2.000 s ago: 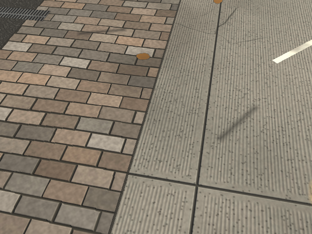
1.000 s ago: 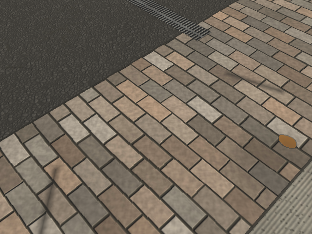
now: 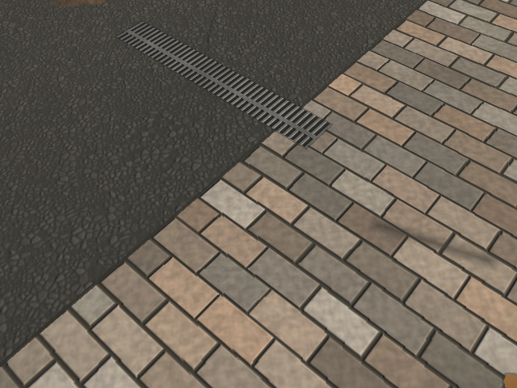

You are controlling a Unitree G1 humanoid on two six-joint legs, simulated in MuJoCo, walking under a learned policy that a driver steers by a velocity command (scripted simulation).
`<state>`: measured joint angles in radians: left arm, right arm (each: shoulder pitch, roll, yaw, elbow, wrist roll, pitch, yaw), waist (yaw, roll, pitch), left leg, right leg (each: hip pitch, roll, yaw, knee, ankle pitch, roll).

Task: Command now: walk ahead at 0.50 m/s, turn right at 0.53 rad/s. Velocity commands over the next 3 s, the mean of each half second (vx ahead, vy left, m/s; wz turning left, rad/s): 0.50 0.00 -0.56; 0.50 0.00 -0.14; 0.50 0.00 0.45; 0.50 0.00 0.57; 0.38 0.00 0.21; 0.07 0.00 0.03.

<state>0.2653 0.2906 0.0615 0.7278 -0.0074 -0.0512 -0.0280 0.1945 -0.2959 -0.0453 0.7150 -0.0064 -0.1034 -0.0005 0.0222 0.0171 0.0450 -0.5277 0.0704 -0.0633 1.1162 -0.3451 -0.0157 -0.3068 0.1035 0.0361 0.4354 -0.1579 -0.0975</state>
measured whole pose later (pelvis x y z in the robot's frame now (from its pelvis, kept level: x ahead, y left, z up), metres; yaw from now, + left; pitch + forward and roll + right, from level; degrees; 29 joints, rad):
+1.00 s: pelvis +0.52 -0.11 +0.01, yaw -20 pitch +1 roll -1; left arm 0.28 0.26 0.06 0.74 0.01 -0.08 -0.03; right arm 0.23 -0.31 -0.06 0.84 0.03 -0.06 0.01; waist 0.01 0.04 0.03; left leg -0.59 0.10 -0.05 1.11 -0.27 0.00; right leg -0.20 0.05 -0.09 0.35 -0.18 -0.07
